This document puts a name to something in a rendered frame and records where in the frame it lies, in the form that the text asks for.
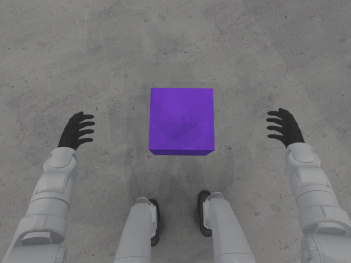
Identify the right robot thigh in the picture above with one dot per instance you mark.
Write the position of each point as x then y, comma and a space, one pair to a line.
229, 242

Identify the carton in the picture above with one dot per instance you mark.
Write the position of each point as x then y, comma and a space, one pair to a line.
181, 121

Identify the left robot foot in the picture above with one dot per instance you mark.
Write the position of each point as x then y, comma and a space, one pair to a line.
155, 239

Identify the robot left upper arm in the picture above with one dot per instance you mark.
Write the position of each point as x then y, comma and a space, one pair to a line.
48, 253

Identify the robot left forearm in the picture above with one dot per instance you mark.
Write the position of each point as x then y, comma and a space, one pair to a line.
45, 219

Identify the robot right upper arm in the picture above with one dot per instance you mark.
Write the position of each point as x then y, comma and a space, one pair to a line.
323, 248

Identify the robot left hand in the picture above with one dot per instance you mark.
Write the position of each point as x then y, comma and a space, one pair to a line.
71, 134

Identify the robot right forearm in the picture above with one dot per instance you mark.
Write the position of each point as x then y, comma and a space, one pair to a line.
319, 211

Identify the robot right hand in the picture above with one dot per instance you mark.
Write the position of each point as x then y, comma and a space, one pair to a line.
290, 130

